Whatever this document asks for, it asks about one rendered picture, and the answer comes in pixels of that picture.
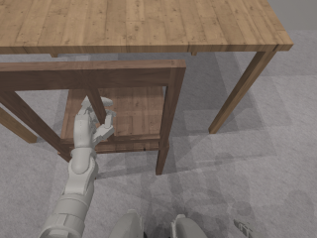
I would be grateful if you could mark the robot left hand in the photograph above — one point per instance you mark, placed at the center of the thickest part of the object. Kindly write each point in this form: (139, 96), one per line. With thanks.
(84, 125)

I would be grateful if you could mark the robot thigh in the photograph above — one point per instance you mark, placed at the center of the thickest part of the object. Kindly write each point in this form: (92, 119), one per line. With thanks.
(129, 225)
(184, 227)

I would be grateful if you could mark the robot right hand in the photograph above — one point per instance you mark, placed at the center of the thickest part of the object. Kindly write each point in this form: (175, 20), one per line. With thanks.
(247, 228)

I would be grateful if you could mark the table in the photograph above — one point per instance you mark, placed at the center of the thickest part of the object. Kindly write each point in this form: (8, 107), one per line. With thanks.
(40, 27)

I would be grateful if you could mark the left robot forearm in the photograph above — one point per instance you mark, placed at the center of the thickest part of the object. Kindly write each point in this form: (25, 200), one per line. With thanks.
(67, 219)

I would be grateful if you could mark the robot left thigh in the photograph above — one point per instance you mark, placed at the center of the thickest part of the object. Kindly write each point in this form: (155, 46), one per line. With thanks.
(129, 225)

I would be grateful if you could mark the chair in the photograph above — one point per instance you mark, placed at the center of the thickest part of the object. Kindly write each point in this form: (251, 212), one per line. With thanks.
(143, 116)

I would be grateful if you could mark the robot right thigh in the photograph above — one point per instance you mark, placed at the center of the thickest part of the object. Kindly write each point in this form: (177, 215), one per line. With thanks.
(184, 227)

